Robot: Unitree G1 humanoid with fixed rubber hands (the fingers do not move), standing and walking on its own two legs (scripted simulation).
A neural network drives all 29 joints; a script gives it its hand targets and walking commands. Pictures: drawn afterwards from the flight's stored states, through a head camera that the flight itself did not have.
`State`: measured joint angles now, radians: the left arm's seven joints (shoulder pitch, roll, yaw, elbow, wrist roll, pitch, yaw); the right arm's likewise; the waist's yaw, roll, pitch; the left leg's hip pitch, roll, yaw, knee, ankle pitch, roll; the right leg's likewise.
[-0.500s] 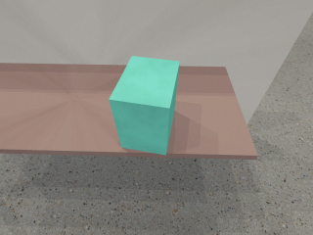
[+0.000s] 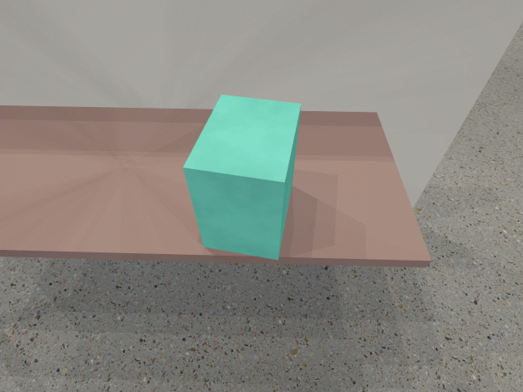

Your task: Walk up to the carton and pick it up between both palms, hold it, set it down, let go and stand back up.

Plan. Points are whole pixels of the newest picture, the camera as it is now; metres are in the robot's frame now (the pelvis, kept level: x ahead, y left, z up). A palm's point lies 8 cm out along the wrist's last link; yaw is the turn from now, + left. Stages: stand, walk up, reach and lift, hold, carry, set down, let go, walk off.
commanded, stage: stand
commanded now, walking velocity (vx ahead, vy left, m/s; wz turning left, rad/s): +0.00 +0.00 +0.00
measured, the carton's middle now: (250, 178) +0.51 +0.03 +0.00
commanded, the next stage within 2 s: walk up in 0.74 s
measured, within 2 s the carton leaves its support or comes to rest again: neither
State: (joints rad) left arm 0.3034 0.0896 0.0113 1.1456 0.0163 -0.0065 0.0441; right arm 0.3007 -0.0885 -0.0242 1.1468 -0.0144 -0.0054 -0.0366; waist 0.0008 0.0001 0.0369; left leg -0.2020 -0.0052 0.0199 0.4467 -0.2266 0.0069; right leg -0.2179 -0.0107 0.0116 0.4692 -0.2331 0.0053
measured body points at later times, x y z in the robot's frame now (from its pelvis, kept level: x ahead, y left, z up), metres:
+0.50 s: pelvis +0.00 +0.00 +0.00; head +0.01 +0.00 +0.45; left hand -0.03 +0.19 -0.16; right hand -0.03 -0.19 -0.17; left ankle +0.01 +0.12 -0.74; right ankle +0.01 -0.12 -0.74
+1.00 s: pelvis +0.00 +0.01 +0.00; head +0.01 +0.00 +0.45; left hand -0.04 +0.21 -0.16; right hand -0.03 -0.20 -0.17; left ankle -0.01 +0.12 -0.72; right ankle +0.01 -0.12 -0.74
